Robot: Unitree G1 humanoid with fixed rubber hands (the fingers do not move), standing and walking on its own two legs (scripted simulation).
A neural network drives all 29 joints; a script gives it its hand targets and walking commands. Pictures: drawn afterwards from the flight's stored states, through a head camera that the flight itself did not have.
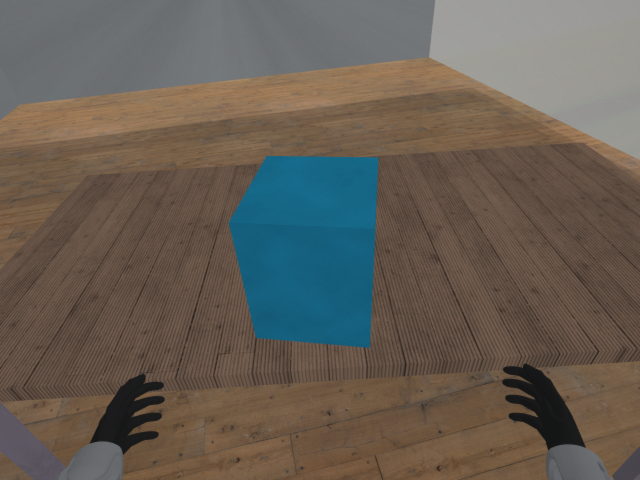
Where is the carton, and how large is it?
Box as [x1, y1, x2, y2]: [229, 156, 377, 347]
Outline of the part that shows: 266,156 229,221 256,337 369,347 377,157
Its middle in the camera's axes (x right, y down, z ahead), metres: +0.00 +0.02 +0.68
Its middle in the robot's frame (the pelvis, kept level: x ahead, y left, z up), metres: +0.51 +0.02 +0.05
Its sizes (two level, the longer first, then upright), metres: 0.210 0.200 0.250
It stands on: a table, 0.70 m high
